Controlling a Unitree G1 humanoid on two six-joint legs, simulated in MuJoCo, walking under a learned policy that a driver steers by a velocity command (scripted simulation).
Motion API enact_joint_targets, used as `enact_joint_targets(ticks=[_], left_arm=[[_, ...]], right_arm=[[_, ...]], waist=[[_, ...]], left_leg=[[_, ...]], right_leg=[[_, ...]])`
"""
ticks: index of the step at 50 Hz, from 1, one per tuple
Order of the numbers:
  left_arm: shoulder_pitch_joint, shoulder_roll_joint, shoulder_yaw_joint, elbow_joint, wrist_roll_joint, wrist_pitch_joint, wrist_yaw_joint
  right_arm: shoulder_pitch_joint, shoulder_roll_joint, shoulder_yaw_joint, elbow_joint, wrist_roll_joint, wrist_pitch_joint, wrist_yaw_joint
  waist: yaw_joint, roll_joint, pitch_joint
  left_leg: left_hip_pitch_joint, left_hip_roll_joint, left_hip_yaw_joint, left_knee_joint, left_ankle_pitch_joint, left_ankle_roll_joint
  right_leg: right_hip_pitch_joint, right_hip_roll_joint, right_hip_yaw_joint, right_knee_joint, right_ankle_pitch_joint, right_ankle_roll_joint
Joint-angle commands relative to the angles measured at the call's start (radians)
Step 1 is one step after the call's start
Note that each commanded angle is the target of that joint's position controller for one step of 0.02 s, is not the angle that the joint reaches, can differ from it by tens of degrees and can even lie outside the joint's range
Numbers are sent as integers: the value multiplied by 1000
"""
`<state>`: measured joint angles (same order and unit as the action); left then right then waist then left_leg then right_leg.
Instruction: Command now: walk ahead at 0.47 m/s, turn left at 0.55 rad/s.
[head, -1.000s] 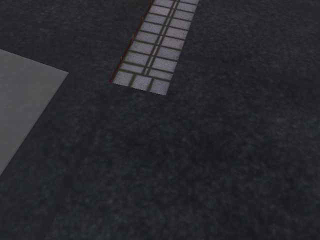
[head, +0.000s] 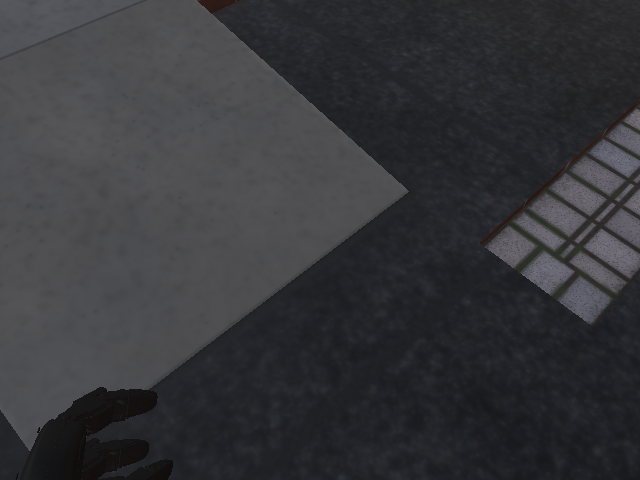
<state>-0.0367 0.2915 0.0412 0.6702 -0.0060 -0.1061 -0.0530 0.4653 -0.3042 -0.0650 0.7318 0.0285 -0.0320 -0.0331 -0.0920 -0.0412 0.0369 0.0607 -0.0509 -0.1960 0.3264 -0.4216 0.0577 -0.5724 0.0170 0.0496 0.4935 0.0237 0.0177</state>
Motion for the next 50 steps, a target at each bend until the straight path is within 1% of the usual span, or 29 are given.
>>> enact_joint_targets(ticks=[1, 2, 3, 4, 5, 6, 7, 8, 9, 12, 14, 16, 19, 23, 24, 25, 26, 27, 28, 29, 30, 31, 32, 33, 35, 37, 42, 46, 50], left_arm=[[84, 162, 63, -42, -1, -23, 13], [223, 190, 75, -19, 8, -21, 20], [381, 248, 83, -10, 26, -15, 27], [428, 265, 89, 40, 22, -7, 11], [392, 158, 66, 27, -3, -6, 12], [321, 118, 54, 23, -6, 0, 20], [278, 111, 48, 22, 6, 4, 23], [256, 100, 45, 31, 16, 5, 26], [248, 91, 40, 36, 26, 0, 29], [259, 96, 40, 65, 3, -12, 32], [273, 131, 48, 77, -5, -12, 35], [279, 151, 51, 83, -9, -5, 37], [331, 174, 53, 102, -19, 5, 36], [394, 200, 58, 137, -28, 30, 38], [394, 207, 59, 141, -27, 38, 41], [381, 211, 58, 141, -28, 44, 43], [388, 188, 48, 142, -22, 48, 46], [384, 137, 24, 118, 1, 46, 50], [490, 18, -14, 83, 4, 29, 46], [437, 112, 6, 98, -15, 11, 42], [358, 163, 22, 70, -39, 0, 37], [308, 152, 18, 59, -34, -3, 40], [282, 144, 20, 55, -15, -2, 41], [294, 135, 22, 57, -9, 7, 39], [318, 98, 15, 67, -8, 26, 36], [280, 78, 8, 55, 1, 41, 38], [102, 52, -7, 13, 1, 33, 28], [-8, 63, -6, -23, -8, 23, 13], [4, 92, 4, -32, -5, 15, 0]], right_arm=[[-46, -161, -46, -53, -9, 0, -5], [-60, -132, -33, -64, -18, 2, 0], [-3, -53, -4, -78, -45, -1, 3], [167, 15, 14, -70, 5, -12, 9], [86, -106, -6, -44, 23, -16, 8], [-55, -155, -19, -71, 21, -18, 10], [-132, -145, -15, -86, 3, -21, 8], [-170, -130, -17, -99, -11, -26, 11], [-159, -108, -14, -99, -9, -26, 17], [-165, -48, 6, -99, -12, -21, 24], [-232, -32, 19, -122, -26, -26, 28], [-293, -25, 28, -133, -26, -36, 38], [-392, -28, 32, -151, -17, -48, 52], [-461, -61, 20, -181, -9, -52, 67], [-443, -73, 13, -178, -10, -52, 68], [-378, -93, 0, -161, -14, -52, 67], [-246, -133, -24, -120, -18, -49, 60], [-70, -200, -48, -88, -24, -43, 49], [-13, -306, -67, -72, -33, -38, 48], [-8, -201, -42, -77, -22, -41, 52], [-75, -164, -26, -80, -23, -46, 53], [-134, -141, -19, -85, -26, -49, 54], [-179, -116, -12, -84, -31, -51, 57], [-205, -99, -6, -85, -39, -56, 57], [-219, -96, -8, -73, -33, -67, 57], [-213, -117, -15, -51, -26, -76, 53], [-162, -149, -22, -2, -22, -69, 37], [-86, -170, -27, 52, -13, -56, 34], [-80, -183, -35, 83, -9, -35, 24]], waist=[[120, 195, -65], [189, 186, -186], [211, 25, -367], [124, -336, -486], [161, -173, -340], [176, -78, -185], [157, 6, -105], [135, 15, -59], [107, -14, -55], [84, -39, -27], [98, -24, 0], [117, -14, 11], [156, -11, 17], [159, -21, 26], [140, -26, 14], [92, -25, -24], [28, -10, -108], [-48, 63, -242], [12, 338, -364], [-25, 255, -369], [-14, 213, -231], [10, 149, -163], [35, 117, -108], [68, 134, -97], [97, 129, -89], [104, 111, -52], [51, 94, 8], [15, 96, 36], [50, 116, 15]], left_leg=[[-90, 206, -124, 126, 759, 75], [-169, 152, -86, 319, 774, 41], [-377, 65, -49, 629, 423, 4], [-681, -58, -19, 937, -182, -51], [-766, 14, -37, 1018, -122, -52], [-788, 52, 11, 1003, -30, -49], [-753, 89, 41, 969, 27, -45], [-724, 116, 47, 918, 62, -40], [-675, 138, 47, 884, 83, -35], [-674, 164, 86, 754, 84, -44], [-698, 179, 110, 633, 163, -60], [-673, 175, 133, 496, 289, -64], [-598, 139, 174, 330, 420, -70], [-579, 114, 177, 223, 384, -36], [-540, 102, 189, 203, 356, -22], [-439, 76, 213, 169, 346, -2], [-249, 52, 232, 155, 336, 26], [19, 188, 84, 181, 327, 81], [314, 430, -409, 76, 115, 245], [304, 430, -536, -18, 12, 244], [206, 400, -391, -27, 63, 206], [92, 358, -274, -33, 190, 190], [-10, 323, -192, -56, 301, 182], [-82, 300, -141, -82, 371, 176], [-153, 283, -79, -131, 441, 189], [-193, 280, -23, -171, 479, 199], [-198, 233, 99, -206, 452, 156], [-117, 272, 101, -181, 427, 140], [1, 312, 94, -80, 589, 105]], right_leg=[[267, 23, -46, -22, -58, -55], [508, -29, -23, 4, -43, -98], [840, -232, 218, 59, -103, -177], [1053, -428, 746, -134, -393, -324], [941, -388, 734, -215, -571, -282], [784, -351, 551, -225, -518, -249], [638, -314, 437, -238, -380, -238], [537, -283, 360, -257, -278, -242], [481, -259, 307, -280, -225, -240], [419, -253, 217, -344, -146, -270], [405, -255, 168, -377, -108, -280], [397, -226, 97, -387, -71, -260], [405, -205, 32, -371, -31, -226], [524, -263, 43, -316, 3, -192], [549, -270, 39, -279, 64, -180], [553, -252, 11, -188, 200, -159], [515, -206, -32, -17, 307, -133], [353, -158, -75, 265, 139, -92], [-27, 18, -89, 634, -454, -25], [-144, -5, 49, 761, -588, -31], [-209, -55, 43, 782, -513, -46], [-188, -98, 20, 746, -429, -47], [-159, -123, 14, 688, -375, -41], [-98, -146, 23, 654, -334, -35], [-41, -150, 13, 605, -305, -18], [-60, -153, 5, 525, -254, 3], [-41, -122, -21, 201, 17, 13], [-28, -94, -27, 77, 57, -10], [18, -68, -40, 19, -75, -66]])
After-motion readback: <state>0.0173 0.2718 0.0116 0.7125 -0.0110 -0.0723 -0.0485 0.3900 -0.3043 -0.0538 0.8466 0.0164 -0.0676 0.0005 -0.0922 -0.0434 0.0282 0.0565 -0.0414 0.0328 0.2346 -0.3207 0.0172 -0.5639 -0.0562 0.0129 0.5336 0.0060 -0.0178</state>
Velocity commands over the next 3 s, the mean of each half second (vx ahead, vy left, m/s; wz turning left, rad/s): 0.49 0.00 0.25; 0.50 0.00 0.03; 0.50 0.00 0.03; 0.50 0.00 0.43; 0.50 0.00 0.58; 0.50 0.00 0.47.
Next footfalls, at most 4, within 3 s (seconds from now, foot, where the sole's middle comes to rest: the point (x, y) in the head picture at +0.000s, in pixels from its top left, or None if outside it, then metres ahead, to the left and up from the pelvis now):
0.04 right None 0.21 -0.12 -0.77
0.54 left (206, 478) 0.46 0.17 -0.77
1.06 right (300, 330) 0.78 -0.04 -0.77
1.54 left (188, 234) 1.04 0.22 -0.73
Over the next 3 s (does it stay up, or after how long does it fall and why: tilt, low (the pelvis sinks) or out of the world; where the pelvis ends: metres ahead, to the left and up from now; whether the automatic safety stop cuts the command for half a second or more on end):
stays up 1.46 0.44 0.10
